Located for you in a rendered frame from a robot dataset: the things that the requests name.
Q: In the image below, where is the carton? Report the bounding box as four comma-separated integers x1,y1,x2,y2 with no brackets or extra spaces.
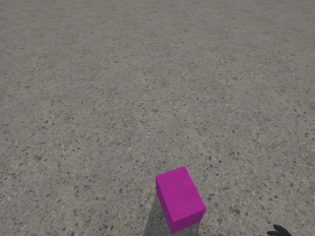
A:
156,166,206,234

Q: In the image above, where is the right robot hand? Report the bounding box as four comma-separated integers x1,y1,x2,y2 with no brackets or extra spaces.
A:
267,224,291,236

